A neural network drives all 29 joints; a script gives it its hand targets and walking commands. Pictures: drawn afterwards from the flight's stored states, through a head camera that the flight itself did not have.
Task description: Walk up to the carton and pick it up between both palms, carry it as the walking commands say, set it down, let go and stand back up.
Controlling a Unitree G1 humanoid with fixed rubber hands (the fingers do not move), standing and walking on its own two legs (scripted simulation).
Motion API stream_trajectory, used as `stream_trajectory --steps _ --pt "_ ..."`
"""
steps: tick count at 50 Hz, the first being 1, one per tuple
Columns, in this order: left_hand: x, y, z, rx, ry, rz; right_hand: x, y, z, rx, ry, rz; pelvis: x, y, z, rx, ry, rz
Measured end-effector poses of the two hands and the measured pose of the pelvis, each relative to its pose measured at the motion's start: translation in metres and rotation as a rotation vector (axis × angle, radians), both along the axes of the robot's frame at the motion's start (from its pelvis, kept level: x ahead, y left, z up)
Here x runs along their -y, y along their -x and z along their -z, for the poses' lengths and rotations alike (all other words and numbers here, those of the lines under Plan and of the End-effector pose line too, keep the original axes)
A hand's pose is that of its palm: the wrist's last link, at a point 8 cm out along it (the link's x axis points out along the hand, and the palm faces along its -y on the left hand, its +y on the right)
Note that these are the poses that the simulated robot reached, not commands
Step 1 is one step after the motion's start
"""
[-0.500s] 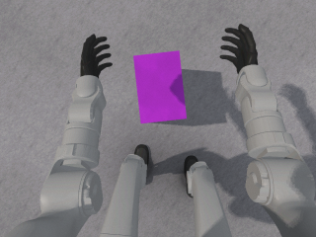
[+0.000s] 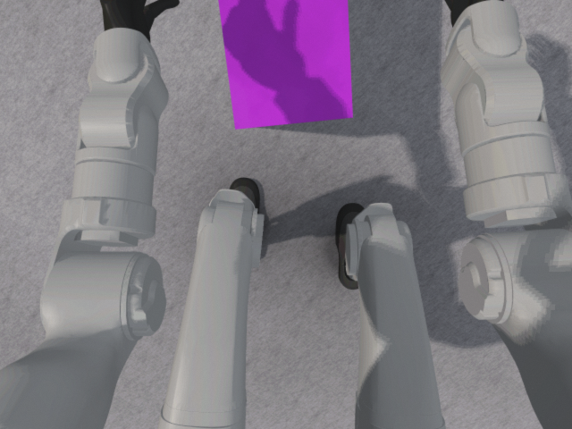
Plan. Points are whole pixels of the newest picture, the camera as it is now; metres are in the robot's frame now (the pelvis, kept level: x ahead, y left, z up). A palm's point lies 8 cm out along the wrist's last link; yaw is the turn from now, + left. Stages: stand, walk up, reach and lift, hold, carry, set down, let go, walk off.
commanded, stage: reach and lift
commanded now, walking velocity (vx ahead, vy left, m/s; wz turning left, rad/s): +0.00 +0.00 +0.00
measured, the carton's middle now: (285, 46) +0.54 +0.05 -0.44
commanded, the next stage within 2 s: none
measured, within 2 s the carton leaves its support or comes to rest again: neither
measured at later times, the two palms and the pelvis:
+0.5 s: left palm (177, 42) +0.51 +0.20 -0.31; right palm (415, 29) +0.55 -0.12 -0.30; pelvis -0.01 +0.01 -0.13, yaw +0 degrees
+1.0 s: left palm (176, 41) +0.52 +0.22 -0.37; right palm (399, 44) +0.54 -0.13 -0.39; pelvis +0.01 +0.00 -0.19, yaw +0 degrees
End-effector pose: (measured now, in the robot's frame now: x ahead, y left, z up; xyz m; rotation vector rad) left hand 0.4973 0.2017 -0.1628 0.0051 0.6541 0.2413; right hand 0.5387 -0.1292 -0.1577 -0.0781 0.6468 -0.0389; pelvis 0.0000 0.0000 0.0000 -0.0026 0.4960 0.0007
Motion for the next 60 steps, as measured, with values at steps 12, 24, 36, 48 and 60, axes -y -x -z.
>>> stream_trajectory --steps 12,24,36,48,60 --pt "-0.008 -0.007 0.061 -0.03 0.005 -0.017 -0.002 -0.005 0.064 -0.031 -0.007 0.022 -0.002 0.02 0.068 0.0 0.003 -0.001" --pt "0.003 -0.012 0.137 -0.048 0.015 0.007 -0.006 -0.007 0.138 -0.045 0.001 0.009 -0.005 0.01 0.123 -0.031 0.007 -0.005" --pt "-0.008 -0.011 0.197 -0.093 -0.021 0.016 -0.005 0.002 0.209 -0.08 -0.008 -0.015 -0.002 -0.001 0.164 -0.057 0.0 0.004" --pt "-0.02 -0.021 0.213 -0.104 -0.042 0.009 0.0 -0.008 0.232 -0.049 -0.04 -0.016 -0.002 -0.005 0.188 -0.058 -0.022 0.02" --pt "-0.01 -0.027 0.213 -0.087 -0.015 0.031 -0.003 -0.004 0.226 -0.053 -0.017 -0.067 0.002 -0.004 0.186 -0.058 -0.021 0.028"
